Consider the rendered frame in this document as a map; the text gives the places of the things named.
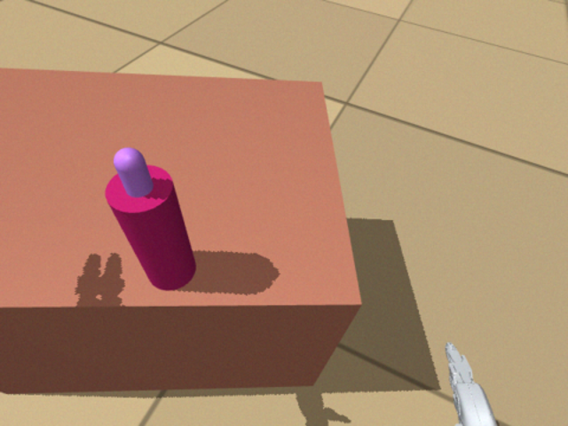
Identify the right robot hand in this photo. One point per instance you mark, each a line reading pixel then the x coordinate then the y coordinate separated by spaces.
pixel 470 401

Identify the bottle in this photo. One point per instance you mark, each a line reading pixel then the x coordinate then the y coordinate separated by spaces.
pixel 145 204

